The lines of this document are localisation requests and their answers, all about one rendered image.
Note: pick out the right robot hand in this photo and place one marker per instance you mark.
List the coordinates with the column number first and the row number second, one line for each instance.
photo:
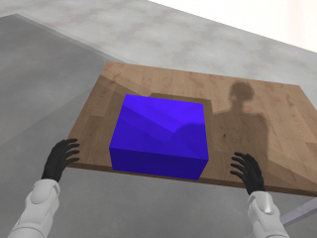
column 252, row 174

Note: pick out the carton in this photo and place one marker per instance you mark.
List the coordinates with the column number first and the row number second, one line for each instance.
column 160, row 137

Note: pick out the table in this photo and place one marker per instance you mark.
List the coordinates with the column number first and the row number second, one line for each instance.
column 273, row 122

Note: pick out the robot right forearm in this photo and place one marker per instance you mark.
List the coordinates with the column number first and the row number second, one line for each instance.
column 265, row 216

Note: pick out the robot left forearm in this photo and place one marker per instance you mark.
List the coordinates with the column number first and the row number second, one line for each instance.
column 40, row 206

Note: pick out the left robot hand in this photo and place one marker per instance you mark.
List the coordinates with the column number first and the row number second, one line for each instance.
column 57, row 160

